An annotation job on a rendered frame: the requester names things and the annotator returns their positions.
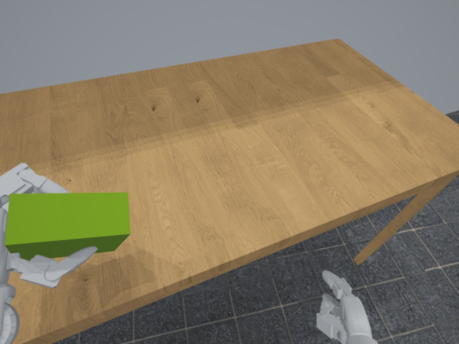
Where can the sponge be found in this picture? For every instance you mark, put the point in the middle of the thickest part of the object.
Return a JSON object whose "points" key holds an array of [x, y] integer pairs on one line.
{"points": [[58, 224]]}

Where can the left robot hand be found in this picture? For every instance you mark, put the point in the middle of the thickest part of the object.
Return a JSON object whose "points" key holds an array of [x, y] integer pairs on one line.
{"points": [[39, 270]]}

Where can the robot left forearm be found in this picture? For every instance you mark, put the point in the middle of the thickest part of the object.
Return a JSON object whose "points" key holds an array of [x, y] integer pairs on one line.
{"points": [[9, 317]]}

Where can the right robot hand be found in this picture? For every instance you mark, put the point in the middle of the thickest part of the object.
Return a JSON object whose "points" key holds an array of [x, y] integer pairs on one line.
{"points": [[349, 317]]}

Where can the table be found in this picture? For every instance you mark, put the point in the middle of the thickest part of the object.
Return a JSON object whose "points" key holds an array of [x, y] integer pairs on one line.
{"points": [[225, 161]]}

